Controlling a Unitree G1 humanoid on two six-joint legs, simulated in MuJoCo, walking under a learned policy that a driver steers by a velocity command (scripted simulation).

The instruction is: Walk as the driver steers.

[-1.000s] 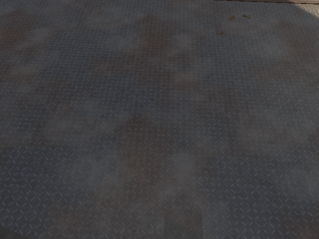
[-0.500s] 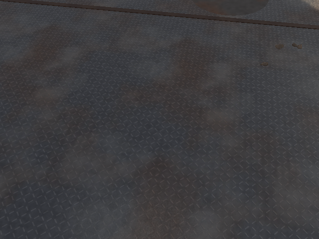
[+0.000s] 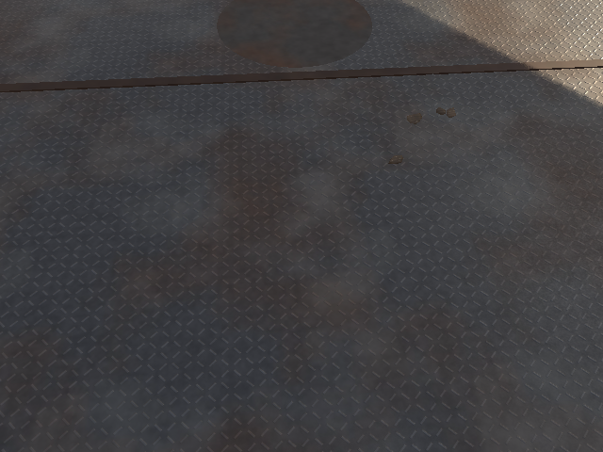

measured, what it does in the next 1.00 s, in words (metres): walks ahead, turning right: right foot, then left foot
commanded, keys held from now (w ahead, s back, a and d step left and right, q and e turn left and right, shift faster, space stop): w+e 0.38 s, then w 0.40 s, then no key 0.22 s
